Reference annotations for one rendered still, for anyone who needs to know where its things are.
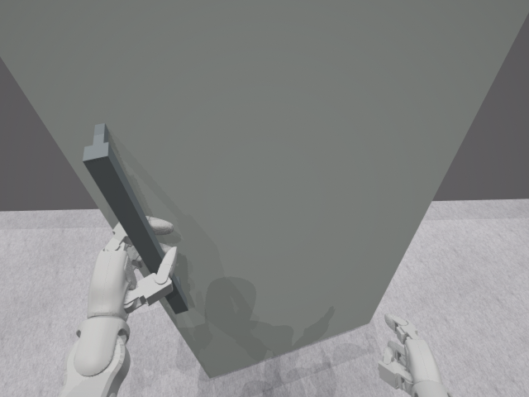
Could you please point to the right robot hand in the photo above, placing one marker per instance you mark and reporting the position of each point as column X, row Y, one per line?
column 415, row 361

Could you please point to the fridge door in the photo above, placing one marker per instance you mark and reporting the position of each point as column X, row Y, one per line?
column 295, row 145

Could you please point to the handle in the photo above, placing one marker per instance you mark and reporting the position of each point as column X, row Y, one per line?
column 107, row 173

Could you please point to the robot left forearm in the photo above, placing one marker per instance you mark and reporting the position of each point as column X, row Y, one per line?
column 97, row 364

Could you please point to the robot right forearm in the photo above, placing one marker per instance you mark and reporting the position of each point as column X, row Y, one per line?
column 429, row 388

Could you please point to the left robot hand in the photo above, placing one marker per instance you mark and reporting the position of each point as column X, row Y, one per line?
column 113, row 274

